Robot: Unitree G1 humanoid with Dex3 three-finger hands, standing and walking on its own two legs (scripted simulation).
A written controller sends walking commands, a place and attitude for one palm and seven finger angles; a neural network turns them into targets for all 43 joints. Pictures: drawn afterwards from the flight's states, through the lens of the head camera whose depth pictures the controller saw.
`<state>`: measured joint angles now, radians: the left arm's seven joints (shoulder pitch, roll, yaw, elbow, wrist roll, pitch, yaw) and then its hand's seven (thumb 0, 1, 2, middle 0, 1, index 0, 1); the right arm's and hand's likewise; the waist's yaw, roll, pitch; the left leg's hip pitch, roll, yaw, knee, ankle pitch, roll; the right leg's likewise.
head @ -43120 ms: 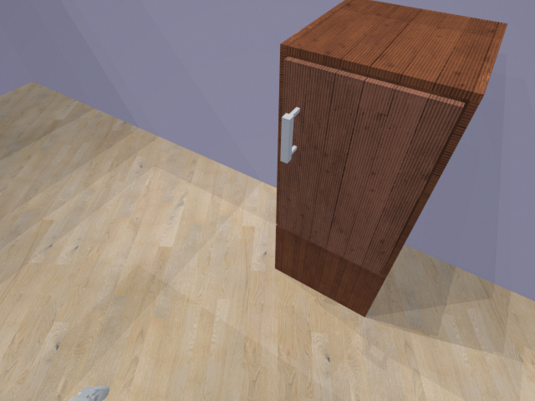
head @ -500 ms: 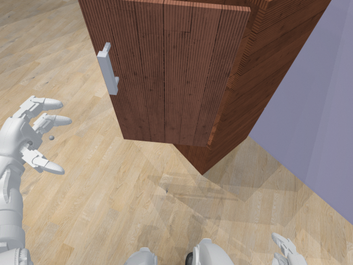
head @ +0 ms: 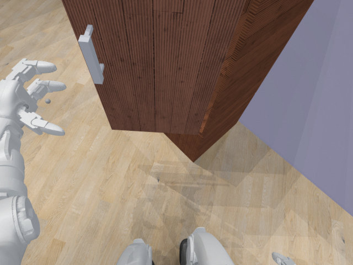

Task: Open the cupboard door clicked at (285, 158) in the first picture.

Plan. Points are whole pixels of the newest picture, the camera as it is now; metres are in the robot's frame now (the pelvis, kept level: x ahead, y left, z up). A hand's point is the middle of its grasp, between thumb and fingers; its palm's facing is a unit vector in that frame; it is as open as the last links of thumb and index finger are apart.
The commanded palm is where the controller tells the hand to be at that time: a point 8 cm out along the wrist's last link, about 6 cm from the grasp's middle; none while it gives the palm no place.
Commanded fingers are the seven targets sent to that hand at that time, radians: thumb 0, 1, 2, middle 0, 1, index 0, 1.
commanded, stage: move the hooked fingers beside the handle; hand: left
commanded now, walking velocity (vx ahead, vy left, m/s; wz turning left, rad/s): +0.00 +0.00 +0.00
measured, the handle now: (94, 56) +0.59 +0.19 +0.07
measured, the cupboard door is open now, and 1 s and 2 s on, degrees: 45 45 45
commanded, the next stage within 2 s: slide the fingers in behind the handle in 1.42 s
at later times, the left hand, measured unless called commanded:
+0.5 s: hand (60, 72) +0.53 +0.25 +0.07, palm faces -0.07 -1.00 -0.02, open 14.0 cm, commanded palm +0.52 +0.30 +0.07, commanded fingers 0.00 -0.50 0.30 -0.30 -1.20 -0.30 -1.20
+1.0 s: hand (63, 66) +0.56 +0.26 +0.05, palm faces -0.06 -1.00 -0.01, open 14.0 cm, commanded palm +0.55 +0.29 +0.06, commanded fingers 0.00 -0.50 0.30 -0.30 -1.20 -0.30 -1.20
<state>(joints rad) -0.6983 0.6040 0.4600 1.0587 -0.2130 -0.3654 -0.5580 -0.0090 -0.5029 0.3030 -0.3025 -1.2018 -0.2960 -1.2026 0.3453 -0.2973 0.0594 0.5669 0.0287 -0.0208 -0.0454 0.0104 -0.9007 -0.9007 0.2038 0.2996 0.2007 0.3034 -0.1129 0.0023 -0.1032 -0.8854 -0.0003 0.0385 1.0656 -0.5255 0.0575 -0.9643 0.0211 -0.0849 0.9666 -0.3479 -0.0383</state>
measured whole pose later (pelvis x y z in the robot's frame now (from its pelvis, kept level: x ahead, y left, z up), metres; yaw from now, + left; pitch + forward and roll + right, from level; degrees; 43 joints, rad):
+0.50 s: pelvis +0.00 +0.01 -0.01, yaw -1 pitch +25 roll -4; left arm -1.00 0.75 0.46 1.26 -0.11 -0.34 -0.49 -0.01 -0.50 0.30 -0.30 -1.20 -0.30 -1.20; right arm 0.39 -0.31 0.08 0.58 0.00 0.06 -0.04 0.01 -0.90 -0.90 0.20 0.30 0.20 0.30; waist -0.21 0.02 -0.09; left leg -1.02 0.01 0.02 1.13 -0.55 0.07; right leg -1.08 0.03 -0.10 0.99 -0.35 -0.03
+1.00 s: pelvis +0.02 +0.02 -0.01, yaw -2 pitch +28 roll -6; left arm -1.00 0.78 0.50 1.21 -0.08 -0.30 -0.47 -0.01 -0.50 0.30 -0.30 -1.20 -0.30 -1.20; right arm 0.44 -0.28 0.09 0.57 -0.01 0.11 -0.01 0.01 -0.90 -0.90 0.21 0.30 0.20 0.30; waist -0.24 0.03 -0.09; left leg -1.05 0.02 0.02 1.13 -0.57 0.07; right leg -1.09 0.05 -0.11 0.96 -0.35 -0.02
